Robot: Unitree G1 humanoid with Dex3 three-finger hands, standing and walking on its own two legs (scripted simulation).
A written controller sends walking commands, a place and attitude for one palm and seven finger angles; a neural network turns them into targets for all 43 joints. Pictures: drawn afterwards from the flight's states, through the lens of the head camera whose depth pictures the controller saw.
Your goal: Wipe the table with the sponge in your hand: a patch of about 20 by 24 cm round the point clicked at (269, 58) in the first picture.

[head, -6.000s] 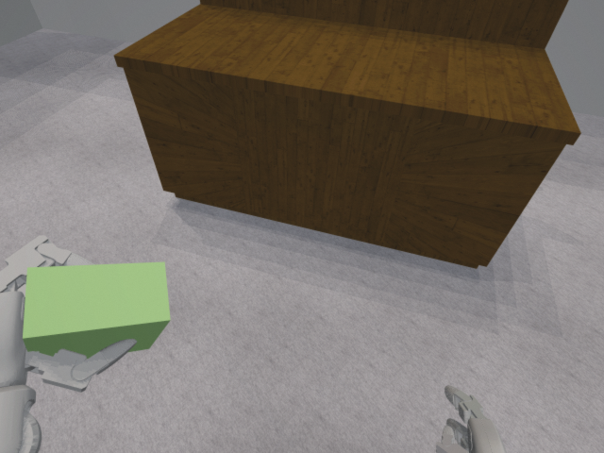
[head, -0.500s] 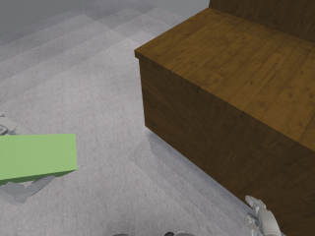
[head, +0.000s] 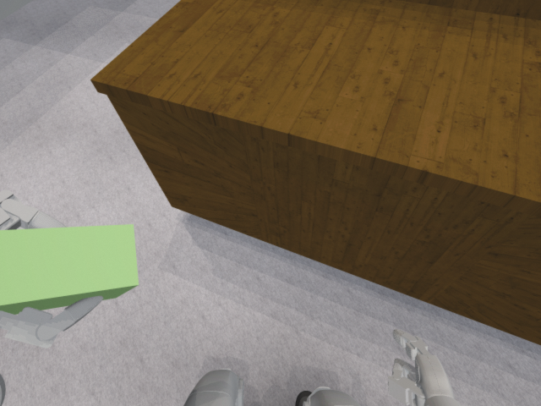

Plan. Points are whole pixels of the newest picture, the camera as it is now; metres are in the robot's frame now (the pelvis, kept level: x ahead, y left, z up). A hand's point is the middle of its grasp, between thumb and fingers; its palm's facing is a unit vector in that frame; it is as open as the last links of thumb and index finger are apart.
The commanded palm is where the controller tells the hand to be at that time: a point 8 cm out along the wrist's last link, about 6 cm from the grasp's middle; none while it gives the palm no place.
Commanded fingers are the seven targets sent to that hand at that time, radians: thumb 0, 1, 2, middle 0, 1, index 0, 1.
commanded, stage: turn to face it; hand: left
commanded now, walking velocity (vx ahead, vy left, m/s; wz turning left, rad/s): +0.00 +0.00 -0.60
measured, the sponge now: (84, 269) +0.24 +0.20 +0.16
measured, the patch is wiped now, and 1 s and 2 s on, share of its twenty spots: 0.00 0.00 0.00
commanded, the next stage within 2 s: take the last steps up to it in 1.28 s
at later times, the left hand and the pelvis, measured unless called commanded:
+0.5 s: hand (122, 291) +0.21 +0.15 +0.17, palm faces +0.18 -0.85 -0.50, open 9.8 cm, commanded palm +0.18 +0.18 +0.18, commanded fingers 0.00 0.10 1.30 -1.20 -1.60 -1.20 -1.60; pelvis -0.06 -0.03 -0.01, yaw -18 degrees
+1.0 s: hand (249, 330) +0.18 +0.02 +0.18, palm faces -0.13 -0.88 -0.46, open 9.8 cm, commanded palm +0.16 +0.09 +0.18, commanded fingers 0.00 0.10 1.30 -1.20 -1.60 -1.20 -1.60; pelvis -0.13 -0.05 +0.00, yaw -34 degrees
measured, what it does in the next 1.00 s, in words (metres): walks backwards, turning right: left foot, then right foot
